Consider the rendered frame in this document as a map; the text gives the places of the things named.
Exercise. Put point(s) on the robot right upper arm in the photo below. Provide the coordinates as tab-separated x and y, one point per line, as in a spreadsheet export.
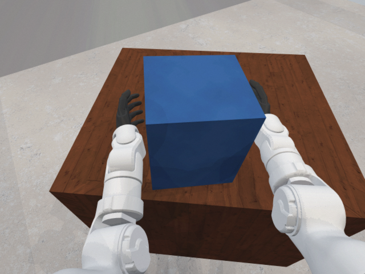
313	218

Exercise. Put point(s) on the carton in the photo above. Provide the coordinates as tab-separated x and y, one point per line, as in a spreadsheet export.
201	118

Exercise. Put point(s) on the right robot hand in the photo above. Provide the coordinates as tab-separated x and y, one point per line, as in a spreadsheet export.
261	96

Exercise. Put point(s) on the pedestal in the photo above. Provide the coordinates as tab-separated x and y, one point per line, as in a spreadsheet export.
228	221

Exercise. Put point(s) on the robot left forearm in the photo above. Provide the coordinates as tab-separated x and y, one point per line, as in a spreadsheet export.
121	202

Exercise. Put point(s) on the left robot hand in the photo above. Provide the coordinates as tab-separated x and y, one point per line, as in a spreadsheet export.
123	117

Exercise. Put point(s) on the robot right forearm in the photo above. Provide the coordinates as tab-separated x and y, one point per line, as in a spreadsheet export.
281	158

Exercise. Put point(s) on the robot left upper arm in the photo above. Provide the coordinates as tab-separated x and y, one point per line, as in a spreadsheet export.
119	249

